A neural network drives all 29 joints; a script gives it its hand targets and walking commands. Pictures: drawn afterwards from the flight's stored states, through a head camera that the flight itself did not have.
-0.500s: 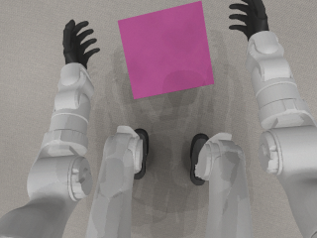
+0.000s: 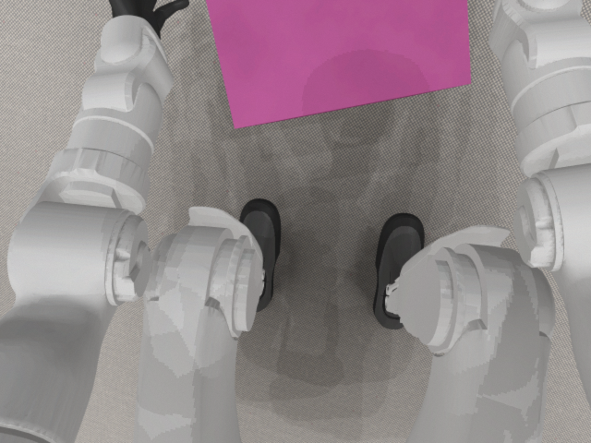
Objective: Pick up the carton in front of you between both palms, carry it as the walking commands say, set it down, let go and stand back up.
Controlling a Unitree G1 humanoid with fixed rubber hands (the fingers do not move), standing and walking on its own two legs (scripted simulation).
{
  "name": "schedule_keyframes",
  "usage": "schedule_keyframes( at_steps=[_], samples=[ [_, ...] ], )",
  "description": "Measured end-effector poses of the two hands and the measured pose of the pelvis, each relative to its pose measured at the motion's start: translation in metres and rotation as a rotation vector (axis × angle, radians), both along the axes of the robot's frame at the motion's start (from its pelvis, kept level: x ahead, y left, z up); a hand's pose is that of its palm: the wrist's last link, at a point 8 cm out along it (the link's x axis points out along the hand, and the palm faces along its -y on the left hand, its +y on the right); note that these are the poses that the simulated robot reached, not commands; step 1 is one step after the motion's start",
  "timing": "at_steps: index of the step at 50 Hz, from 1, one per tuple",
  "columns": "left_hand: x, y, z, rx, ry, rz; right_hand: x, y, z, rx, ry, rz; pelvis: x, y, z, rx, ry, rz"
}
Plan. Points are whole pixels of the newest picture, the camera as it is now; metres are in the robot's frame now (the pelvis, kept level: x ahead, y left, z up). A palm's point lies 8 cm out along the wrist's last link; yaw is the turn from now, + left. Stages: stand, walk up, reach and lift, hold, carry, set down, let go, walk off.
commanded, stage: reach and lift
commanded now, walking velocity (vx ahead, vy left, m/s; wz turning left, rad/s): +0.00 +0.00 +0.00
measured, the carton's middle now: (331, 19) +0.52 +0.00 -0.25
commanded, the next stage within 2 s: none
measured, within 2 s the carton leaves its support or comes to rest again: leaves its support in 0.72 s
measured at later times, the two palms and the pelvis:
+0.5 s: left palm (167, 5) +0.52 +0.16 -0.16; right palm out of the picture +0.56 -0.14 -0.17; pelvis +0.00 +0.00 +0.01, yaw +0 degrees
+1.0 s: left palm out of the picture +0.50 +0.13 -0.04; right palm out of the picture +0.52 -0.17 -0.04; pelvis +0.01 +0.00 +0.03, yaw -4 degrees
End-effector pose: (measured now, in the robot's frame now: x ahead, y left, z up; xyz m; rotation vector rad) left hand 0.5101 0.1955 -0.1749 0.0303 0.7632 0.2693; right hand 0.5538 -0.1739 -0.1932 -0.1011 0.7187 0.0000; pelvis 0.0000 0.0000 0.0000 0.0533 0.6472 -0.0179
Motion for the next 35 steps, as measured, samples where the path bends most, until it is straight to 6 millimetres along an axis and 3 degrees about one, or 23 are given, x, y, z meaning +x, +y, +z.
schedule_keyframes(
  at_steps=[5, 11, 16, 20, 24, 35],
  samples=[
    [0.007, -0.011, 0.006, -0.021, -0.019, -0.003, 0.002, 0.0, 0.009, -0.005, -0.019, 0.01, 0.005, 0.0, -0.001, -0.003, 0.002, 0.003],
    [0.0, -0.019, 0.009, -0.031, 0.0, -0.003, 0.002, 0.003, 0.02, -0.002, 0.005, 0.013, 0.008, -0.001, 0.004, 0.0, 0.026, -0.001],
    [-0.003, -0.021, 0.01, -0.028, -0.004, -0.02, 0.001, 0.012, 0.021, 0.007, 0.011, 0.026, 0.007, -0.002, 0.007, 0.003, 0.035, 0.0],
    [0.004, -0.034, 0.012, -0.044, -0.019, -0.049, 0.001, 0.028, 0.019, 0.023, 0.005, 0.042, 0.004, -0.003, 0.009, 0.002, 0.031, 0.004],
    [0.007, -0.038, 0.013, -0.033, -0.018, -0.015, 0.001, 0.03, 0.019, 0.009, 0.008, 0.041, 0.003, -0.003, 0.009, -0.001, 0.026, 0.004],
    [0.018, -0.043, 0.018, -0.047, -0.01, -0.008, 0.004, 0.029, 0.021, 0.0, 0.02, 0.03, 0.004, -0.003, -0.006, 0.007, 0.018, -0.012]
  ],
)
